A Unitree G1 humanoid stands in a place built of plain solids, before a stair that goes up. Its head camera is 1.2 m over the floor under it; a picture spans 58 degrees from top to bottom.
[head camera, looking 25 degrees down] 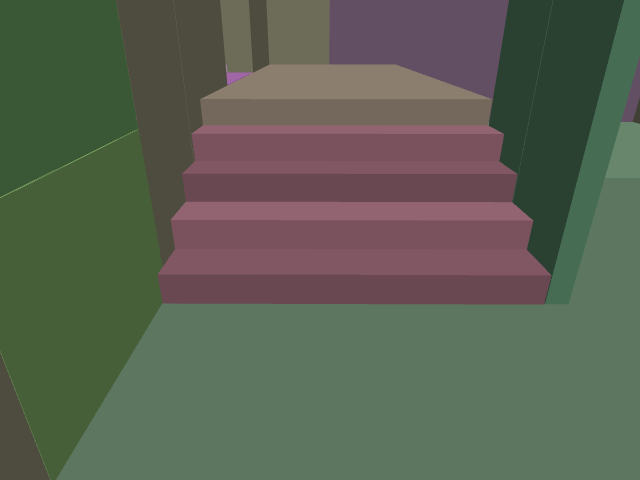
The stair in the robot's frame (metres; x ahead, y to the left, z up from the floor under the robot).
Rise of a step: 0.17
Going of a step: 0.28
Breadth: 1.90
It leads straight ahead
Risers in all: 5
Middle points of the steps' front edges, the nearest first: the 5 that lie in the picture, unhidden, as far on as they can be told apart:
1.81 -0.16 0.17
2.09 -0.17 0.34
2.37 -0.17 0.51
2.65 -0.17 0.67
2.93 -0.17 0.84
